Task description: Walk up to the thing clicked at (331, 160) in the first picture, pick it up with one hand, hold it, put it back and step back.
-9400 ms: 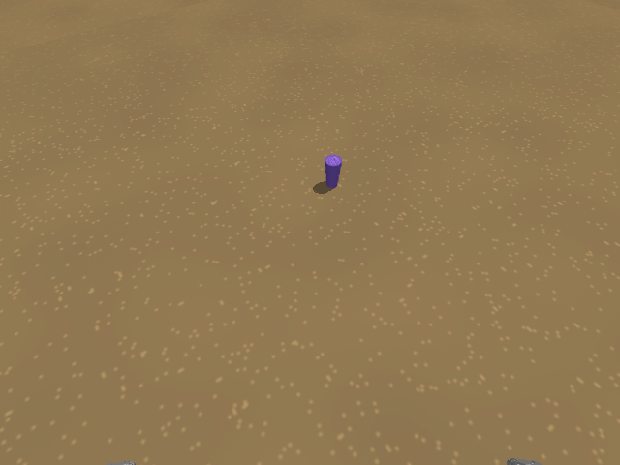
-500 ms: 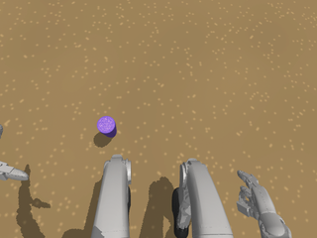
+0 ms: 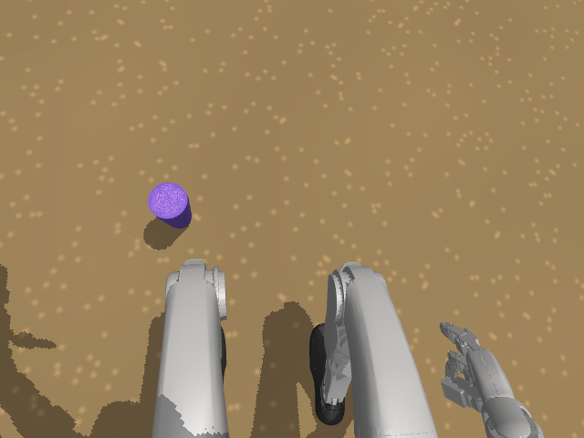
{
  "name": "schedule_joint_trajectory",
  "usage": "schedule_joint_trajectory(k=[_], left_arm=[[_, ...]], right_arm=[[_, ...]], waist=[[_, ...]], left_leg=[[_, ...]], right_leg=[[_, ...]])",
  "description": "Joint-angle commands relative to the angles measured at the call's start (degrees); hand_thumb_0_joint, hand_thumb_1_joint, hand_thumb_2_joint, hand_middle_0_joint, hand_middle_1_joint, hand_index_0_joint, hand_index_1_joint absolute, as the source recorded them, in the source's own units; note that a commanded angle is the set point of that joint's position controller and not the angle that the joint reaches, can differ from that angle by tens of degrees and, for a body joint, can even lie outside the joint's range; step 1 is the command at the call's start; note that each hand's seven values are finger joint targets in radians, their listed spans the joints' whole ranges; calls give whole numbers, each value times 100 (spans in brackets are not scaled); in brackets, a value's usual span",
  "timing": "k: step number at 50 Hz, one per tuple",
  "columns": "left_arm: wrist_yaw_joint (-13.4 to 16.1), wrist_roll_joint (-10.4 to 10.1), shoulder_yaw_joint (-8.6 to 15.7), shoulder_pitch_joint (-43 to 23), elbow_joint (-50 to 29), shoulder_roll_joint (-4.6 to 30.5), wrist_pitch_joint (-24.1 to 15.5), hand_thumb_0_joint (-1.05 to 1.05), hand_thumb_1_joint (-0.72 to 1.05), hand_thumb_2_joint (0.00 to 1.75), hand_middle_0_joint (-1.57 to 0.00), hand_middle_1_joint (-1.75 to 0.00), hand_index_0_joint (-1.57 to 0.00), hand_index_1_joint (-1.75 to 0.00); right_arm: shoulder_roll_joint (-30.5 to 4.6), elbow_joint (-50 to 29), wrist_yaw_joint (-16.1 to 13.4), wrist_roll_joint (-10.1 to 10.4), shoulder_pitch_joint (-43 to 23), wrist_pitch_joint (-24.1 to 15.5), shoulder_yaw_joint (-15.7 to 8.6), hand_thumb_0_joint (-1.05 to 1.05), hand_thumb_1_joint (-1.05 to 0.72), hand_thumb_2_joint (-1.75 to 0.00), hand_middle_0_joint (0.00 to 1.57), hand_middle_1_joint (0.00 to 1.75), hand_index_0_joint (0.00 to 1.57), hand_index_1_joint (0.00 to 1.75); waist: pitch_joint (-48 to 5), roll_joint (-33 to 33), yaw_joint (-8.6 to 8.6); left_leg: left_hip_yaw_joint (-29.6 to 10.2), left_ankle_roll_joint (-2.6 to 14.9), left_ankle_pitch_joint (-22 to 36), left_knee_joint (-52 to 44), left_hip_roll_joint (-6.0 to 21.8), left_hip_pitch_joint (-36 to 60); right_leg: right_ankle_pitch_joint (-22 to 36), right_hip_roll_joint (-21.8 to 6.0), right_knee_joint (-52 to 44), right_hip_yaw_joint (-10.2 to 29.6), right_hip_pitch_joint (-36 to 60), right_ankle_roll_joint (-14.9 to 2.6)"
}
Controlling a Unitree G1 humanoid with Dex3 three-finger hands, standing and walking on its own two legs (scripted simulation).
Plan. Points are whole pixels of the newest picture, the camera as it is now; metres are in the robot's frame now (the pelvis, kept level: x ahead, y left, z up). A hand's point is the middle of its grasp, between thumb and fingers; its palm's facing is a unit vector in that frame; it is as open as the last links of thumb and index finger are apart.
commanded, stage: go down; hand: left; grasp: from the side
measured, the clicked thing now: (174, 210) +0.45 +0.23 -0.37
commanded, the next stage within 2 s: approach in 1.10 s
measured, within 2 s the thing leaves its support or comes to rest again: neither
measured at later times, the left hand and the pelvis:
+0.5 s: hand out of the picture +0.35 +0.42 -0.05, palm faces +0.25 -0.96 -0.12, open 17.3 cm; pelvis -0.01 +0.00 -0.05, yaw -1 degrees
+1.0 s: hand out of the picture +0.36 +0.42 -0.06, palm faces +0.24 -0.97 -0.10, open 17.3 cm; pelvis -0.01 +0.00 -0.07, yaw -2 degrees
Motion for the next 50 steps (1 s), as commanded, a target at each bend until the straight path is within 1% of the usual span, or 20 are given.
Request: schedule_joint_trajectory(k=[1, 2, 6, 7, 8, 9, 10, 14, 15, 18, 21, 24, 29, 32, 35, 37, 42, 46, 49, 50], left_arm=[[-84, -256, 602, -959, -980, 2287, -432, 0, -52, 6, -5, -7, -4, -7], [-102, -247, 627, -1063, -1050, 2395, -463, 0, -53, 6, -4, -6, -4, -6], [-229, -197, 523, -1261, -724, 2307, -504, 0, -50, 8, -4, -7, -4, -7], [-212, -177, 689, -1578, -1139, 2704, -545, 0, -49, 8, -4, -7, -3, -7], [-232, -156, 719, -1383, -820, 2699, -506, 0, -50, 8, -4, -7, -3, -7], [-237, -159, 745, -1520, -1013, 2801, -517, 0, -50, 8, -4, -6, -3, -7], [-258, -143, 653, -1392, -791, 2664, -486, 0, -50, 9, -3, -7, -3, -7], [-275, -177, 780, -1453, -736, 2873, -417, 0, -50, 8, -4, -6, -3, -6], [-289, -176, 713, -1535, -759, 2806, -405, 0, -51, 8, -4, -6, -3, -7], [-312, -200, 746, -1457, -623, 2878, -354, 0, -50, 8, -4, -6, -3, -7], [-362, -193, 670, -1507, -620, 2795, -335, 0, -49, 9, -3, -6, -3, -7], [-360, -228, 783, -1653, -688, 2957, -367, 0, -51, 8, -4, -6, -3, -7], [-402, -250, 700, -1615, -556, 2817, -396, 0, -50, 8, -4, -6, -3, -7], [-389, -242, 848, -1790, -900, 3157, -429, 0, -50, 8, -4, -6, -3, -6], [-425, -287, 743, -1698, -789, 2909, -405, 0, -51, 8, -4, -6, -3, -7], [-408, -289, 877, -1761, -981, 3134, -417, 0, -50, 8, -4, -6, -3, -6], [-409, -323, 906, -1577, -799, 3030, -383, 0, -48, 9, -4, -6, -2, -6], [-471, -327, 766, -1615, -689, 2835, -397, 0, -48, 8, -3, -5, -2, -6], [-476, -332, 925, -1774, -793, 3111, -466, 0, -48, 8, -3, -5, -2, -6], [-483, -337, 855, -1797, -695, 3018, -481, 0, -48, 8, -3, -5, -2, -6]], right_arm=[[-1256, -249, -107, 7, 608, -174, -474, 0, -92, -91, 20, 30, 20, 30], [-1224, -250, -108, -17, 605, -176, -449, 0, -92, -91, 20, 30, 20, 30], [-1286, -108, -106, -63, 626, -175, -443, 0, -92, -91, 20, 30, 20, 30], [-1329, -179, -115, -81, 591, -173, -454, 0, -91, -91, 20, 30, 20, 30], [-1337, -144, -118, -83, 607, -161, -426, 0, -92, -91, 20, 30, 20, 30], [-1341, -159, -116, -92, 596, -152, -414, 0, -92, -91, 20, 30, 20, 30], [-1323, -125, -104, -95, 601, -142, -385, 0, -92, -91, 20, 30, 20, 30], [-1319, -153, -110, -105, 559, -135, -349, 0, -92, -91, 20, 30, 20, 30], [-1306, -152, -96, -101, 546, -130, -341, 0, -92, -91, 20, 30, 20, 30], [-1292, -171, -89, -95, 524, -128, -314, 0, -92, -91, 20, 30, 20, 30], [-1355, -145, -80, -87, 546, -133, -318, 0, -92, -91, 20, 30, 20, 30], [-1353, -155, -67, -76, 599, -135, -302, 0, -92, -91, 20, 30, 20, 30], [-1362, -93, -63, -87, 622, -143, -301, 0, -92, -91, 20, 30, 20, 30], [-1404, -186, -62, -72, 546, -135, -307, 0, -92, -91, 20, 30, 20, 30], [-1414, -82, -58, -75, 649, -124, -308, 0, -92, -91, 20, 30, 20, 30], [-1443, -83, -56, -84, 670, -107, -309, 0, -92, -91, 20, 30, 20, 30], [-1415, -77, -36, -89, 709, -87, -274, 0, -92, -91, 20, 30, 20, 30], [-1418, -83, -29, -91, 646, -74, -282, 0, -92, -91, 20, 30, 20, 30], [-1466, -160, -33, -106, 566, -82, -261, 0, -92, -91, 20, 30, 20, 30], [-1458, -100, -23, -110, 623, -74, -247, 0, -92, -91, 20, 30, 20, 30]], waist=[[-3323, 1104, 276], [-3372, 1105, 285], [-3182, 1259, 213], [-3386, 1351, 286], [-3370, 1369, 291], [-3492, 1418, 322], [-3411, 1354, 271], [-3354, 1265, 350], [-3257, 1283, 289], [-3170, 1117, 327], [-3127, 1331, 255], [-3226, 1201, 243], [-3059, 1202, 206], [-3192, 1383, 312], [-3259, 1473, 247], [-3395, 1610, 308], [-3339, 1489, 269], [-3042, 1396, 182], [-3110, 1485, 212], [-3021, 1425, 142]], left_leg=[[180, 258, 1126, -1235, -61, 2736], [268, 274, 1102, -1131, -78, 2562], [175, 237, 660, -1143, -37, 2549], [205, 233, 588, -1112, -42, 2540], [191, 228, 648, -1095, -39, 2570], [224, 228, 713, -1046, -47, 2555], [207, 222, 706, -1035, -51, 2513], [299, 241, 581, -894, -67, 2203], [304, 247, 532, -868, -66, 2110], [340, 262, 485, -758, -72, 1899], [240, 243, 444, -786, -45, 2044], [231, 252, 522, -670, -63, 1955], [218, 255, 371, -642, -50, 1894], [232, 259, 309, -649, -51, 1899], [193, 229, 467, -618, -45, 2106], [169, 209, 633, -612, -41, 2190], [184, 221, 885, -506, -51, 2119], [166, 237, 697, -457, -45, 1974], [168, 239, 599, -414, -42, 1950], [150, 241, 554, -408, -38, 1902]], right_leg=[[1075, 146, -1029, -52, 1111, -260], [1065, 146, -1060, -9, 1264, -240], [744, 153, -841, -83, 827, -274], [722, 152, -819, -67, 937, -265], [772, 151, -759, -94, 922, -267], [818, 149, -742, -82, 966, -268], [776, 151, -695, -109, 889, -270], [646, 167, -698, -68, 936, -257], [607, 168, -673, -80, 850, -257], [503, 171, -729, -37, 869, -239], [571, 187, -483, -164, 610, -270], [610, 195, -446, -183, 625, -264], [505, 202, -414, -193, 480, -262], [466, 196, -367, -192, 449, -268], [611, 194, -267, -214, 341, -279], [738, 180, -194, -224, 388, -283], [894, 187, -161, -238, 465, -277], [760, 193, -186, -249, 245, -270], [698, 194, -132, -262, 260, -266], [658, 196, -136, -276, 242, -259]])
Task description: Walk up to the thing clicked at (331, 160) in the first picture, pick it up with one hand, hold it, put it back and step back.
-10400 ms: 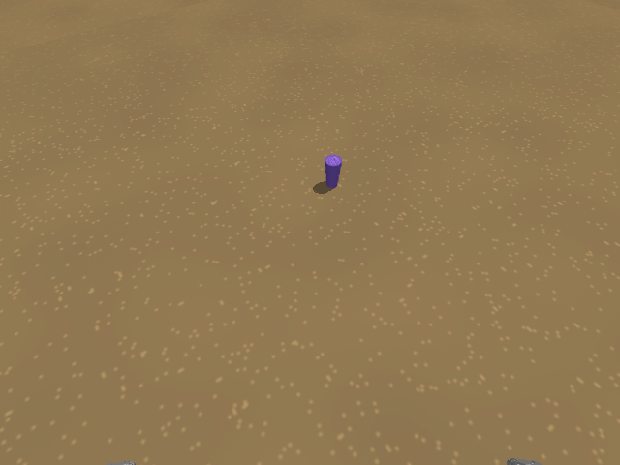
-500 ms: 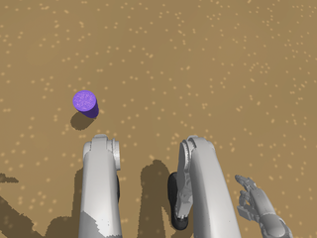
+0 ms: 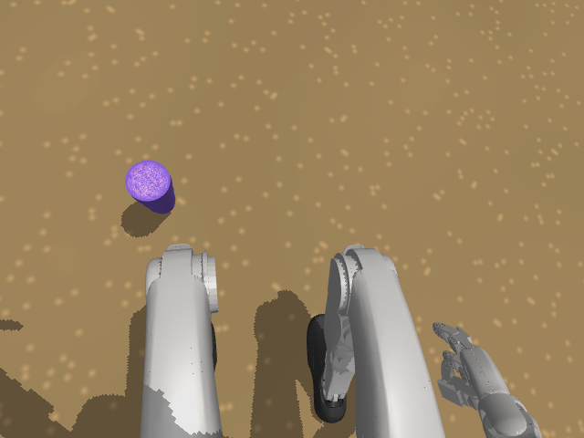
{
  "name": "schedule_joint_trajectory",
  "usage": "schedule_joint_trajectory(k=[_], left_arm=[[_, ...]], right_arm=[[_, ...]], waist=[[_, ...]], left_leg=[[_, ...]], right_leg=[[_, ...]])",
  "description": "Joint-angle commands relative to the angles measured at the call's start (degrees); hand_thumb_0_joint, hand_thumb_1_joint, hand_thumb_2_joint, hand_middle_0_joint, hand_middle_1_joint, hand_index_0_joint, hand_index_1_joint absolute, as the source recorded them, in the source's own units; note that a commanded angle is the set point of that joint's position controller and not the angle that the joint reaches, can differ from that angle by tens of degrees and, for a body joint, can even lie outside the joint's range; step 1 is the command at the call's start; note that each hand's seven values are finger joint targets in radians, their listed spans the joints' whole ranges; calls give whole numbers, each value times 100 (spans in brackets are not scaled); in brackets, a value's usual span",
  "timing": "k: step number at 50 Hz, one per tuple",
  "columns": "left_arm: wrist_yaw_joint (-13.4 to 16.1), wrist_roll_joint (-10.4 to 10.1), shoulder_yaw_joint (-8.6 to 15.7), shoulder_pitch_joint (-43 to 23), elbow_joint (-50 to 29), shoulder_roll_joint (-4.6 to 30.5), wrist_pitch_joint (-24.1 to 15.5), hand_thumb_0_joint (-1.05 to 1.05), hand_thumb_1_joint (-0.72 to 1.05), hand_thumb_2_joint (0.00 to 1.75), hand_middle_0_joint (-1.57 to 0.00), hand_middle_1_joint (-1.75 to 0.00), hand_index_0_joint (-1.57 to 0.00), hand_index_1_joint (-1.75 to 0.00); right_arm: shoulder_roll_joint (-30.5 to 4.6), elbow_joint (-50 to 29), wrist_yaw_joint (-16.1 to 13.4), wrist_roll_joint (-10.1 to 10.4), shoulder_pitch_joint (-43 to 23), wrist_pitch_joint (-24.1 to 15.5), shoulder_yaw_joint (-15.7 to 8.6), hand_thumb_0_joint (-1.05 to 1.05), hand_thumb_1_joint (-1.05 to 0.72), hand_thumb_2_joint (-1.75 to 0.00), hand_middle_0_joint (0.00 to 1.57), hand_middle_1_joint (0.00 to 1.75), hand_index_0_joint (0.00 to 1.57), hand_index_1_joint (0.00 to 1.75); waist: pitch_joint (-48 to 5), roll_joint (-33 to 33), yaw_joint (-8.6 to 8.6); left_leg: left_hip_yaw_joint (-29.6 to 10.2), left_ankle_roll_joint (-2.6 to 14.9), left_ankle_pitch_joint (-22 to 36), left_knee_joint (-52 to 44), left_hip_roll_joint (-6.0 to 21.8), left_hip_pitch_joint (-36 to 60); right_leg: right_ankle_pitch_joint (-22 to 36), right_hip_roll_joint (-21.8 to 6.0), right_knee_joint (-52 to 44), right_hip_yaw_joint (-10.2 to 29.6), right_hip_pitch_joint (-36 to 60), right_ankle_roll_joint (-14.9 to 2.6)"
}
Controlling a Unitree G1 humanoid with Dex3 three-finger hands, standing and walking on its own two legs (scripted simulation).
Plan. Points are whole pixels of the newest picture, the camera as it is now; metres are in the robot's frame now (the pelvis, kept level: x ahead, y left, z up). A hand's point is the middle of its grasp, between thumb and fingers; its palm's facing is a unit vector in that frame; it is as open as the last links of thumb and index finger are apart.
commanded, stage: go down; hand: left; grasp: from the side
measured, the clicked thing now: (156, 192) +0.46 +0.24 -0.31
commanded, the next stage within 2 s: approach in 0.10 s
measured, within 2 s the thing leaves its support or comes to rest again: neither
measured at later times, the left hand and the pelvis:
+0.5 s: hand out of the picture +0.38 +0.41 -0.08, palm faces +0.23 -0.97 +0.01, open 17.6 cm; pelvis +0.00 +0.00 -0.04, yaw -3 degrees
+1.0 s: hand (119, 200) +0.42 +0.29 -0.24, palm faces +0.11 -0.99 +0.06, open 17.6 cm; pelvis -0.01 +0.01 -0.09, yaw -8 degrees
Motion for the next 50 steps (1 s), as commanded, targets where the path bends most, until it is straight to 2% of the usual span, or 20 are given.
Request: schedule_joint_trajectory(k=[1, 4, 10, 12, 15, 18, 21, 25, 28, 31, 33, 34, 36, 39, 40, 41, 43, 44, 45, 50], left_arm=[[9, -213, 369, -1061, -984, 2363, -414, 0, -47, 8, -4, -5, -3, -6], [7, -266, 546, -1184, -1085, 2611, -488, 0, -46, 9, -3, -5, -2, -6], [-54, -246, 551, -1223, -1061, 2707, -489, 0, -48, 15, -6, -10, -2, -13], [-58, -279, 611, -1136, -868, 2716, -495, 0, -59, 3, -7, -6, -5, -8], [-147, -404, 312, -1008, -261, 2019, -637, 0, -61, 4, -7, -7, -5, -9], [-258, -522, 169, -987, 65, 1810, -965, 0, -61, 3, -7, -7, -5, -8], [-348, -665, -19, -1206, 232, 1651, -1357, 0, -56, 3, -6, -6, -4, -7], [-324, -700, -56, -1412, 466, 1868, -1857, 0, -55, 4, -6, -6, -4, -8], [-143, -568, 254, -1475, 535, 2490, -2186, 0, -57, 5, -7, -6, -4, -8], [51, -440, 319, -1451, 445, 2625, -2494, 0, -61, 5, -7, -7, -5, -9], [152, -381, 121, -1467, 478, 2403, -2681, 0, -58, 7, -7, -8, -4, -10], [218, -344, 232, -1499, 259, 2587, -2788, 0, -59, 7, -7, -8, -4, -10], [311, -250, 95, -1616, 15, 2505, -2952, 0, -60, 7, -7, -9, -5, -11], [399, -248, -532, -1298, 488, 1450, -3028, 0, -61, 7, -7, -10, -5, -12], [466, -272, -490, -1245, 534, 1473, -3057, 0, -61, 6, -7, -10, -5, -11], [510, -272, -764, -1227, 799, 1195, -3088, 0, -61, 5, -7, -10, -5, -11], [690, -297, -773, -1248, 913, 1222, -3208, 0, -61, 0, -7, -7, -7, -8], [756, -317, -970, -1206, 1119, 982, -3253, 0, -61, 0, -7, -8, -7, -8], [894, -321, -762, -1187, 1086, 1216, -3339, 0, -61, 0, -7, -8, -7, -8], [1517, -264, -467, -1051, 1188, 1423, -3785, 0, -61, 2, -6, -8, -7, -7]], right_arm=[[-1353, -221, -118, 39, 704, -108, -466, 0, -92, -91, 20, 30, 20, 30], [-1355, -217, -108, 7, 716, -105, -417, 0, -92, -91, 20, 30, 20, 30], [-1426, -240, -108, -31, 685, -88, -396, 0, -93, -91, 20, 30, 20, 30], [-1438, -318, -106, -21, 626, -92, -367, 0, -91, -91, 20, 30, 20, 30], [-1360, -249, -69, -48, 609, -125, -276, 0, -92, -91, 20, 30, 20, 30], [-1406, -299, -33, -108, 454, -188, -198, 0, -92, -91, 20, 30, 20, 30], [-1463, -368, 6, -179, 236, -244, -83, 0, -91, -90, 20, 30, 20, 30], [-1615, -455, 64, -333, 56, -239, 137, 0, -91, -90, 20, 30, 20, 30], [-1711, -509, 94, -504, -121, -119, 313, 0, -91, -91, 20, 30, 20, 30], [-1795, -554, 141, -699, -346, 35, 483, 0, -92, -91, 20, 30, 20, 30], [-1873, -589, 163, -789, -549, 133, 585, 0, -92, -91, 20, 30, 20, 30], [-1898, -544, 167, -863, -555, 179, 629, 0, -92, -91, 20, 30, 20, 30], [-1929, -464, 181, -972, -590, 258, 690, 0, -93, -91, 20, 30, 20, 30], [-1926, -458, 223, -1091, -720, 322, 766, 0, -94, -91, 20, 30, 20, 30], [-1979, -563, 224, -1117, -789, 314, 781, 0, -94, -91, 20, 30, 20, 30], [-1980, -553, 220, -1127, -861, 339, 832, 0, -95, -91, 20, 30, 20, 30], [-2023, -687, 245, -1162, -950, 369, 932, 0, -95, -91, 20, 30, 20, 30], [-1961, -582, 278, -1197, -883, 407, 1011, 0, -95, -91, 20, 30, 20, 30], [-2029, -691, 292, -1227, -955, 431, 1041, 0, -95, -91, 20, 30, 20, 30], [-2077, -810, 408, -1349, -1217, 537, 1241, 0, -94, -91, 20, 30, 20, 30]], waist=[[-3189, 1518, 178], [-3440, 1448, 237], [-3544, 1629, 222], [-3457, 1521, 196], [-2855, 1066, -96], [-2571, 930, -180], [-2435, 923, -313], [-2607, 1098, -391], [-2786, 1541, -245], [-2792, 2075, -213], [-2552, 2377, -355], [-2682, 2538, -352], [-2644, 2840, -469], [-2447, 2649, -780], [-2442, 2498, -803], [-2267, 2376, -919], [-2145, 1978, -979], [-2083, 1782, -1069], [-2040, 1733, -1013], [-1815, 1691, -925]], left_leg=[[302, 220, 462, -1647, 8, 2828], [387, 236, 683, -1472, -14, 2732], [389, 215, 673, -1417, -2, 2864], [389, 230, 784, -1329, -6, 2717], [300, 263, 539, -1140, -2, 2227], [257, 253, 432, -920, 10, 2010], [218, 236, 260, -718, 27, 1874], [124, 171, 415, -434, 77, 2052], [98, 99, 645, -287, 128, 2306], [14, 17, 815, -235, 188, 2661], [-108, -44, 820, -303, 228, 2798], [-133, -57, 963, -214, 253, 2984], [-202, -100, 1103, -160, 281, 3144], [-295, -109, 1233, 51, 283, 3104], [-324, -102, 1364, 152, 288, 3040], [-332, -95, 1340, 211, 272, 2906], [-391, -51, 1319, 380, 250, 2518], [-412, -29, 1309, 487, 258, 2441], [-440, -27, 1268, 510, 247, 2315], [-470, -28, 911, 575, 232, 2080]], right_leg=[[629, 161, -1239, -224, 1079, -313], [771, 167, -1235, -189, 1362, -294], [789, 181, -1166, -198, 1299, -298], [866, 177, -1127, -211, 1318, -288], [671, 225, -1074, -306, 1048, -269], [587, 263, -949, -378, 900, -259], [484, 300, -819, -452, 823, -249], [645, 330, -509, -556, 841, -243], [808, 353, -293, -585, 982, -252], [920, 377, -63, -678, 898, -268], [936, 374, 120, -784, 690, -277], [1020, 395, 158, -816, 737, -268], [1098, 401, 259, -875, 647, -278], [1278, 412, 289, -1001, 621, -252], [1431, 429, 299, -1033, 700, -238], [1477, 422, 301, -1053, 727, -224], [1620, 450, 306, -1116, 952, -190], [1659, 470, 266, -1136, 1072, -151], [1665, 485, 289, -1168, 1150, -148], [1436, 544, 296, -1256, 1368, -128]])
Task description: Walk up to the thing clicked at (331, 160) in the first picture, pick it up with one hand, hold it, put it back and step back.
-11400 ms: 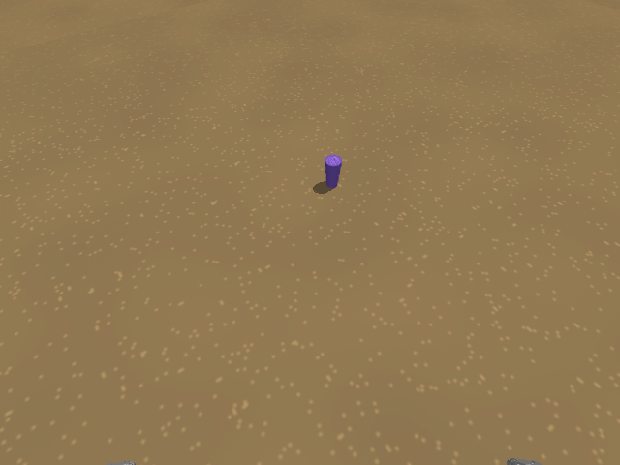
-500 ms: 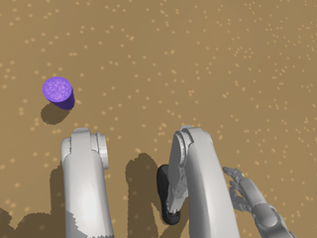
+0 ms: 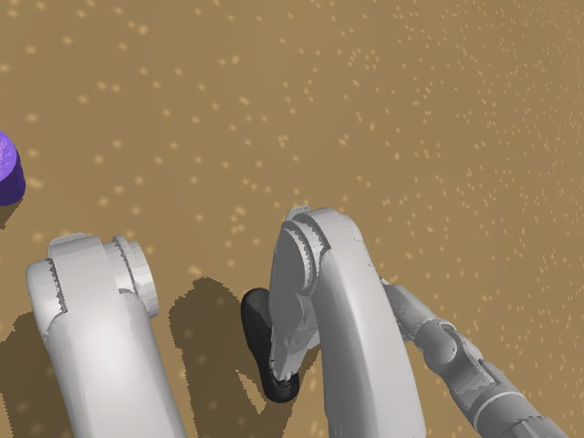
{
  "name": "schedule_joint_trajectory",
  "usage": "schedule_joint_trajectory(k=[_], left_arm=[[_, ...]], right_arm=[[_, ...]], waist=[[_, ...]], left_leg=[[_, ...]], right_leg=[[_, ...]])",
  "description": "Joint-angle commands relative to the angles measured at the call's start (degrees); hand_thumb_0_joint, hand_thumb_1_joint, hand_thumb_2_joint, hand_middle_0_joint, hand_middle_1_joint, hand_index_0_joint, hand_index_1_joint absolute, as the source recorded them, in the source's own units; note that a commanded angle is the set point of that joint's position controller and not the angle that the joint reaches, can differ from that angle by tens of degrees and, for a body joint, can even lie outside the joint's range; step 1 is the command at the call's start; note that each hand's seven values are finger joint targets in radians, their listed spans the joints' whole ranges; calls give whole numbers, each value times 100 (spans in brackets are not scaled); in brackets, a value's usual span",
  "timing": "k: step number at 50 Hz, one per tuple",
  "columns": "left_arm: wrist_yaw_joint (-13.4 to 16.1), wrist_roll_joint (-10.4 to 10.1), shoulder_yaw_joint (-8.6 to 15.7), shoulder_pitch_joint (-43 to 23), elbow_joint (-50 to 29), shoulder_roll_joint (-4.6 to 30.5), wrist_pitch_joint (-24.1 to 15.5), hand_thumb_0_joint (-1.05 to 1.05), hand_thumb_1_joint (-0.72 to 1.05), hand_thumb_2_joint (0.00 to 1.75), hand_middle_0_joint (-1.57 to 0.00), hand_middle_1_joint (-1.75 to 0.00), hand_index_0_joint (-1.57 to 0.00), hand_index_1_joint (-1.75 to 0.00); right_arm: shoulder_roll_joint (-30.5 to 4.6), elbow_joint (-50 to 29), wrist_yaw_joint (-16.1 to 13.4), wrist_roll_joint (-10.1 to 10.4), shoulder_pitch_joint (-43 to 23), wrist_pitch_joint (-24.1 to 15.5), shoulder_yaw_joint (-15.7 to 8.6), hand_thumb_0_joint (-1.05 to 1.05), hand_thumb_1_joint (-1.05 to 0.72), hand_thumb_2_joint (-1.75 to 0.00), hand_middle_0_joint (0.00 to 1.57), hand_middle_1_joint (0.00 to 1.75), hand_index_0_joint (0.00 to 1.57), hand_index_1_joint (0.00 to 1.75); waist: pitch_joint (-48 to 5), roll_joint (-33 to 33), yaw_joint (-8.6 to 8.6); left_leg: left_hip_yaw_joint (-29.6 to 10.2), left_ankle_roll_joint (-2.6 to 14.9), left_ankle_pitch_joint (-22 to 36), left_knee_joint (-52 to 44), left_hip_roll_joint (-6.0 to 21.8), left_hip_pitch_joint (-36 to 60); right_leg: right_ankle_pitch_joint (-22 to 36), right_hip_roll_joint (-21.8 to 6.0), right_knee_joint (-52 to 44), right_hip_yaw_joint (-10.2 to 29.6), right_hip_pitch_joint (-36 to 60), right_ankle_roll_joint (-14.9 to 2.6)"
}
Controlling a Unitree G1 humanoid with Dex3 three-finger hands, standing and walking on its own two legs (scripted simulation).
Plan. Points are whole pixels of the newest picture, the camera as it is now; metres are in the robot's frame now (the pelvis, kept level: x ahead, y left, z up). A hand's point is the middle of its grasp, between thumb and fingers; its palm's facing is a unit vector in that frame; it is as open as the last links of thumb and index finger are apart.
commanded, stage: close in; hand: left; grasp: from the side
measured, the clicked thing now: out of the picture +0.43 +0.29 -0.21
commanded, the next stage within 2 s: rest palm in 0.38 s
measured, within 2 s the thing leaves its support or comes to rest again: leaves its support in 1.76 s
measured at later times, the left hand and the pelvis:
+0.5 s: hand out of the picture +0.39 +0.29 -0.17, palm faces +0.32 -0.95 +0.05, open 17.5 cm; pelvis -0.01 +0.01 -0.01, yaw -2 degrees
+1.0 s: hand out of the picture +0.41 +0.29 -0.18, palm faces +0.35 -0.94 +0.02, open 11.9 cm; pelvis -0.01 +0.01 -0.01, yaw -3 degrees
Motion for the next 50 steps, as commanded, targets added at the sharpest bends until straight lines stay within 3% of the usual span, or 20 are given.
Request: schedule_joint_trajectory(k=[1, 5, 6, 10, 11, 12, 15, 19, 25, 30, 33, 36, 37, 40, 45, 50], left_arm=[[612, -79, 550, -628, -695, 1776, -746, 0, -61, 3, -6, -8, -6, -8], [987, 68, 240, -830, -775, 1442, -947, 0, -57, 4, -5, -7, -6, -7], [1076, 154, 251, -807, -752, 1542, -974, 0, -56, 4, -5, -7, -6, -6], [1228, 302, -307, -869, -755, 1199, -1036, 0, -54, 3, -5, -6, -5, -5], [1248, 267, -356, -862, -785, 1174, -1060, 0, -54, 3, -5, -6, -5, -5], [1254, 243, -552, -978, -810, 1052, -1096, 0, -53, 3, -4, -6, -5, -5], [1358, 130, -719, -886, -784, 769, -1164, 0, -56, 3, -4, -5, -5, -4], [1606, 28, -591, -824, -543, 766, -1275, 0, -54, 5, -4, -5, -5, -5], [1959, 343, -471, -771, -507, 1147, -1499, 0, -41, 12, -8, -4, -6, -5], [2188, 474, -463, -773, -532, 1147, -1616, 0, -29, 15, -7, -3, -5, -4], [2271, 449, -610, -995, -616, 1102, -1641, 0, -11, 28, -27, -23, -26, -23], [2333, 485, -879, -1041, -558, 895, -1597, 0, -4, 35, -32, -29, -31, -30], [2344, 492, -913, -1115, -507, 869, -1586, 0, -4, 36, -33, -29, -32, -30], [2390, 502, -1008, -1135, -426, 851, -1574, 0, 3, 41, -35, -33, -34, -33], [2507, 443, -813, -1014, -275, 980, -1569, 0, 15, 51, -45, -43, -44, -43], [2622, 560, -691, -1016, -286, 1198, -1603, 0, 28, 66, -58, -58, -57, -58]], right_arm=[[-1986, -186, -57, -85, 319, 94, -518, 0, -93, -90, 20, 30, 20, 30], [-1994, -272, 2, -147, 133, 106, -469, 0, -93, -91, 20, 30, 20, 30], [-2021, -240, 12, -191, 185, 125, -456, 0, -93, -91, 20, 30, 20, 30], [-2081, -236, 50, -267, 86, 174, -466, 0, -94, -91, 20, 30, 20, 30], [-2073, -244, 63, -306, 113, 187, -441, 0, -94, -91, 20, 30, 20, 30], [-2108, -267, 69, -281, 26, 186, -445, 0, -93, -91, 20, 30, 20, 30], [-2151, -274, 113, -298, 44, 176, -446, 0, -94, -91, 20, 30, 20, 30], [-2161, -305, 158, -312, 66, 213, -358, 0, -92, -90, 20, 30, 20, 30], [-2130, -318, 177, -438, 27, 359, -227, 0, -90, -90, 20, 30, 20, 30], [-2153, -299, 212, -539, 2, 448, -172, 0, -90, -91, 20, 30, 20, 30], [-2180, -301, 222, -548, -6, 464, -142, 0, -90, -90, 20, 30, 20, 30], [-2162, -297, 244, -547, 0, 458, -145, 0, -89, -90, 20, 30, 20, 30], [-2185, -288, 248, -533, -28, 464, -155, 0, -89, -90, 20, 30, 20, 30], [-2151, -282, 264, -519, -33, 467, -112, 0, -88, -90, 20, 30, 20, 30], [-2110, -341, 261, -527, -30, 491, -51, 0, -88, -90, 20, 30, 20, 30], [-2099, -393, 251, -548, -86, 553, -4, 0, -87, -90, 20, 30, 20, 30]], waist=[[-3551, 2743, -68], [-3139, 2792, -210], [-3098, 2914, -254], [-2787, 2915, -506], [-2844, 2851, -526], [-2702, 2744, -607], [-2754, 2591, -638], [-2681, 2490, -564], [-2586, 2924, -475], [-2604, 3080, -620], [-2618, 3001, -760], [-2635, 2830, -833], [-2544, 2788, -899], [-2454, 2673, -885], [-2496, 2560, -760], [-2510, 2732, -729]], left_leg=[[665, 66, 1104, -1553, 247, 2488], [682, 73, 600, -1584, 260, 2248], [664, 54, 563, -1600, 260, 2262], [578, 62, 206, -1666, 278, 2178], [573, 71, 250, -1627, 267, 2145], [535, 94, 80, -1649, 249, 2030], [446, 70, 199, -1636, 242, 2209], [318, 55, 208, -1667, 233, 2199], [306, -16, 604, -1683, 281, 2386], [283, -26, 784, -1626, 295, 2516], [278, 13, 673, -1579, 268, 2421], [254, 27, 599, -1574, 275, 2432], [210, 30, 452, -1594, 275, 2357], [186, 50, 384, -1584, 261, 2266], [231, 73, 446, -1523, 254, 2198], [201, 40, 521, -1576, 303, 2266]], right_leg=[[1279, 156, -1156, -554, 1727, -348], [995, 174, -1209, -586, 1529, -348], [984, 182, -1194, -617, 1541, -343], [797, 186, -1156, -720, 1217, -345], [853, 199, -1166, -723, 1319, -331], [731, 187, -1179, -755, 1177, -318], [858, 207, -1128, -806, 1212, -301], [863, 225, -1100, -868, 1257, -302], [1115, 251, -1002, -879, 1392, -342], [1323, 263, -991, -907, 1523, -321], [1290, 272, -1064, -929, 1545, -300], [1262, 291, -1109, -942, 1496, -289], [1158, 290, -1107, -975, 1393, -281], [1142, 295, -1117, -983, 1382, -266], [1166, 347, -1196, -965, 1543, -278], [1200, 356, -1154, -997, 1578, -294]])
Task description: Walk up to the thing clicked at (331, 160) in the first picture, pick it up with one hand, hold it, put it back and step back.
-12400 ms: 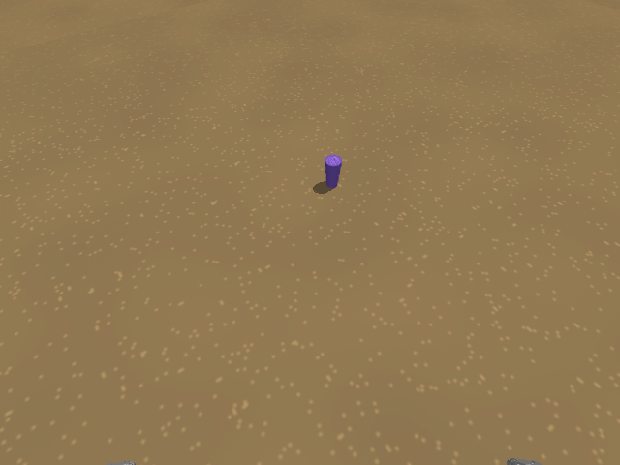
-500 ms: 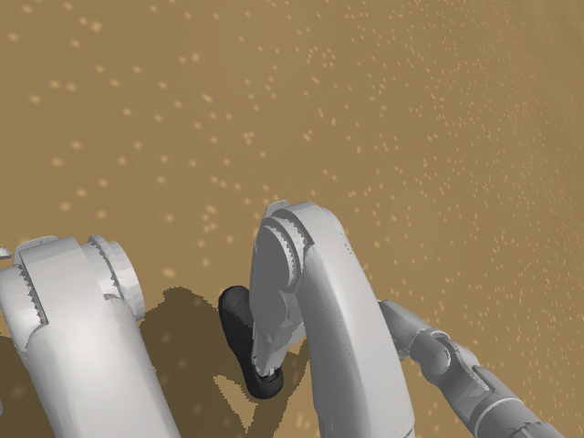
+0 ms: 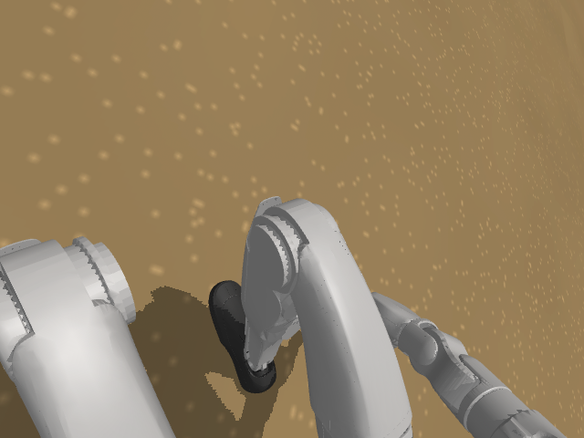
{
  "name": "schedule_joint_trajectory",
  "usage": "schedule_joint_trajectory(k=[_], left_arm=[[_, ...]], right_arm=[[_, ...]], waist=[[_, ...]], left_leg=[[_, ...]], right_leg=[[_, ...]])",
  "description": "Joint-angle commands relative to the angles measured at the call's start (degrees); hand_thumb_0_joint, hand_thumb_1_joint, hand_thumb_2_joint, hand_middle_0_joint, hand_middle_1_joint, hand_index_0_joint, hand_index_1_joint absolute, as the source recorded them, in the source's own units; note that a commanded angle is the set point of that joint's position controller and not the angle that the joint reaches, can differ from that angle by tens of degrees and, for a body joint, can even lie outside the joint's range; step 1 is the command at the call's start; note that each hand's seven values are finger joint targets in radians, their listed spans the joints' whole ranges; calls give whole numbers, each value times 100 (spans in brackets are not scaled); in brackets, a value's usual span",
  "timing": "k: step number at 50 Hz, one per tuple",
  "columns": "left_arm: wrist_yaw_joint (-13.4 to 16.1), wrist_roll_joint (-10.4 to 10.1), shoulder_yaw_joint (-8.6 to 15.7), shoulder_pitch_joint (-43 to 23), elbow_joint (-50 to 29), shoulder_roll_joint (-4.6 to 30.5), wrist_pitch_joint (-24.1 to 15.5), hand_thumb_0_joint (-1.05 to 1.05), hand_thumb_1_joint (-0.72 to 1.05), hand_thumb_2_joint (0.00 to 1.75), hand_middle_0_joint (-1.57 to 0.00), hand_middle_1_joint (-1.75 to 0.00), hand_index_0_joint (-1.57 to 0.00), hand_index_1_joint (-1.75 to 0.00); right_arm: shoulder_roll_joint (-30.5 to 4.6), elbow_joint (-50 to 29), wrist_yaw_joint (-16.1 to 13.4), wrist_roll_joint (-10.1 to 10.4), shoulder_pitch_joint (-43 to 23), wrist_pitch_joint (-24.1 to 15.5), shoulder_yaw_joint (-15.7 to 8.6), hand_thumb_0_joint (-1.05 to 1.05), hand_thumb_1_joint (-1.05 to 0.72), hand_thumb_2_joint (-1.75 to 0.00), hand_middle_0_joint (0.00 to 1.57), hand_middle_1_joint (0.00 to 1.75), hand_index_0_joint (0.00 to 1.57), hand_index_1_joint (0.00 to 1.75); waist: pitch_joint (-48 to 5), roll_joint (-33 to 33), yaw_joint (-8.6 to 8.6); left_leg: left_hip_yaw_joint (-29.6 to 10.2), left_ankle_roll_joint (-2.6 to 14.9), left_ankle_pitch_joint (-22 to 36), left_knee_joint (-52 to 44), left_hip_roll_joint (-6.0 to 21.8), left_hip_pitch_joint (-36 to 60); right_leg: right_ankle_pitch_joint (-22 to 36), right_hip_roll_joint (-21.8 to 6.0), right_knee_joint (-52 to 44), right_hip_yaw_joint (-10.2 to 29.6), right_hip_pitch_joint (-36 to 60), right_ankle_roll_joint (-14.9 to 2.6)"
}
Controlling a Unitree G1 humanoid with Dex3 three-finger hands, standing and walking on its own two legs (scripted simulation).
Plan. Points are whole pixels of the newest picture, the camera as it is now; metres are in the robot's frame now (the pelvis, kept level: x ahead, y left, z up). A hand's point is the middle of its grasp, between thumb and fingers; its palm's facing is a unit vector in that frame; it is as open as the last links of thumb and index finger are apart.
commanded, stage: close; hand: left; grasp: from the side
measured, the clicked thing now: out of the picture +0.42 +0.31 -0.20
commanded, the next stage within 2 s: settle in 0.30 s
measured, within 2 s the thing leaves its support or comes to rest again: leaves its support in 0.76 s
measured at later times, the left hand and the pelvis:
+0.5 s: hand out of the picture +0.42 +0.31 -0.17, palm faces +0.42 -0.91 +0.00, open 9.6 cm; pelvis +0.00 +0.00 +0.00, yaw +0 degrees
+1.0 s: hand out of the picture +0.40 +0.33 -0.11, palm faces +0.40 -0.92 -0.03, open 9.6 cm; pelvis +0.01 +0.00 +0.02, yaw +2 degrees
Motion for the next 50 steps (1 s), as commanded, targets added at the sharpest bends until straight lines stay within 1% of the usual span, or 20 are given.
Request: schedule_joint_trajectory(k=[1, 7, 14, 16, 18, 20, 23, 24, 30, 31, 32, 34, 37, 38, 41, 42, 44, 46, 49, 50], left_arm=[[107, 58, 136, -968, -747, 1175, -402, 0, 33, 67, -61, -59, -60, -60], [145, 69, 117, -1192, -843, 1207, -398, 0, 39, 82, -79, -78, -78, -78], [210, 82, 213, -1389, -879, 1395, -369, 0, 39, 100, -98, -100, -98, -101], [223, 81, 221, -1372, -875, 1363, -343, 0, 41, 109, -105, -109, -105, -110], [184, 49, 49, -1405, -971, 1039, -343, 0, 44, 114, -109, -116, -109, -116], [218, 107, 242, -1258, -900, 1363, -310, 0, 43, 119, -113, -121, -113, -122], [192, 71, 176, -1229, -1053, 1211, -308, 0, 42, 124, -115, -126, -114, -128], [185, 78, 161, -1332, -1146, 1319, -299, 0, 37, 123, -116, -127, -115, -129], [118, 91, 141, -1342, -1619, 1224, -176, 0, 37, 126, -122, -133, -121, -135], [124, 96, 206, -1392, -1811, 1307, -152, 0, 36, 126, -123, -133, -122, -135], [155, 115, 415, -1394, -2115, 1542, -133, 0, 36, 126, -121, -133, -121, -135], [114, 48, 232, -1397, -2325, 1229, -36, 0, 32, 125, -123, -134, -122, -136], [100, 9, 183, -1414, -2893, 1148, 142, 0, 32, 126, -124, -135, -123, -137], [102, 12, 256, -1500, -3234, 1300, 212, 0, 30, 126, -125, -136, -124, -138], [51, -2, 29, -1434, -3597, 997, 462, 0, 31, 126, -126, -137, -126, -139], [22, -30, -88, -1189, -3377, 740, 597, 0, 32, 125, -127, -136, -126, -138], [11, -55, -120, -1208, -3544, 670, 777, 0, 32, 125, -126, -136, -126, -138], [2, -83, -52, -1424, -4248, 781, 864, 0, 31, 123, -126, -135, -126, -136], [-114, -168, -373, -1042, -4166, 160, 1132, 0, 33, 125, -128, -137, -128, -138], [-129, -208, -359, -939, -4095, 46, 1210, 0, 34, 125, -128, -137, -128, -138]], right_arm=[[-2070, -88, -155, -12, 55, 107, -727, 0, -87, -90, 20, 30, 20, 30], [-2127, -58, -170, -26, 125, 161, -718, 0, -88, -90, 20, 30, 20, 30], [-2107, -85, -180, -19, 121, 201, -700, 0, -88, -90, 20, 30, 20, 30], [-2090, -111, -179, -30, 117, 211, -713, 0, -88, -90, 20, 30, 20, 30], [-2075, -183, -162, -29, 72, 196, -721, 0, -89, -90, 20, 30, 20, 30], [-2127, -104, -170, -14, 143, 200, -746, 0, -88, -90, 20, 30, 20, 30], [-2110, -130, -163, -12, 148, 207, -744, 0, -91, -91, 20, 30, 20, 30], [-2106, -130, -168, 12, 127, 207, -747, 0, -91, -91, 20, 30, 20, 30], [-2071, 1, -167, 50, 267, 235, -843, 0, -91, -90, 20, 30, 20, 30], [-2060, 29, -167, 47, 327, 251, -856, 0, -91, -90, 20, 30, 20, 30], [-2095, -49, -171, 51, 308, 247, -922, 0, -90, -90, 20, 30, 20, 30], [-2019, 5, -150, 91, 373, 260, -967, 0, -91, -91, 20, 30, 20, 30], [-1930, 145, -148, 161, 569, 278, -1085, 0, -91, -91, 20, 30, 20, 30], [-1919, 124, -160, 194, 597, 270, -1146, 0, -91, -91, 20, 30, 20, 30], [-1839, 229, -171, 279, 755, 284, -1294, 0, -91, -90, 20, 30, 20, 30], [-1779, 213, -176, 320, 769, 302, -1300, 0, -91, -90, 20, 30, 20, 30], [-1742, 159, -204, 423, 742, 303, -1426, 0, -91, -90, 20, 30, 20, 30], [-1670, 237, -207, 493, 922, 324, -1551, 0, -91, -90, 20, 30, 20, 30], [-1571, 187, -199, 638, 993, 318, -1708, 0, -91, -90, 20, 30, 20, 30], [-1551, 201, -206, 687, 1052, 312, -1776, 0, -91, -90, 20, 30, 20, 30]], waist=[[-2974, 3218, -511], [-3022, 3269, -672], [-3007, 3268, -661], [-3069, 3197, -644], [-3039, 3164, -673], [-3006, 3335, -573], [-3234, 3309, -603], [-3167, 3387, -593], [-3316, 3661, -522], [-3474, 3728, -504], [-3689, 3834, -386], [-3721, 3891, -412], [-3957, 4113, -307], [-4115, 4205, -217], [-4264, 4335, -194], [-4243, 4178, -214], [-4235, 3965, -89], [-4513, 4197, 60], [-4481, 3957, 56], [-4505, 3787, 83]], left_leg=[[740, -16, 472, -1889, 347, 2148], [653, -23, 579, -1910, 387, 2240], [683, 10, 431, -1903, 398, 2164], [726, 29, 385, -1855, 387, 2121], [701, 16, 347, -1912, 388, 2143], [670, -6, 363, -1981, 413, 2223], [662, -21, 637, -1915, 411, 2343], [705, -12, 572, -1922, 398, 2262], [715, -61, 746, -2009, 420, 2516], [720, -67, 838, -2001, 419, 2560], [756, -76, 1011, -1997, 410, 2682], [805, -77, 972, -2020, 397, 2690], [856, -91, 798, -2174, 382, 2837], [903, -83, 815, -2180, 371, 2844], [966, -90, 882, -2278, 352, 2927], [961, -68, 808, -2286, 338, 2817], [1002, -34, 659, -2350, 325, 2678], [1049, -39, 772, -2416, 298, 2776], [1068, -12, 626, -2567, 264, 2677], [1106, 22, 591, -2540, 241, 2585]], right_leg=[[925, 158, -1043, -621, 1232, -421], [1053, 155, -1017, -661, 1262, -411], [923, 158, -1079, -625, 1261, -412], [894, 176, -1121, -612, 1303, -408], [862, 168, -1125, -634, 1288, -405], [868, 163, -1074, -642, 1239, -416], [1100, 168, -1016, -641, 1368, -417], [1047, 160, -1041, -628, 1330, -428], [1164, 132, -1008, -572, 1297, -440], [1236, 133, -1003, -563, 1415, -442], [1359, 126, -983, -528, 1457, -456], [1319, 114, -1006, -489, 1404, -474], [1146, 89, -1072, -419, 1335, -507], [1180, 90, -1084, -358, 1378, -517], [1216, 59, -1101, -265, 1257, -548], [1173, 61, -1168, -239, 1313, -540], [1040, 38, -1265, -166, 1178, -551], [1123, 21, -1230, -99, 1153, -575], [975, -15, -1282, -59, 986, -596], [974, -14, -1357, -16, 1035, -582]])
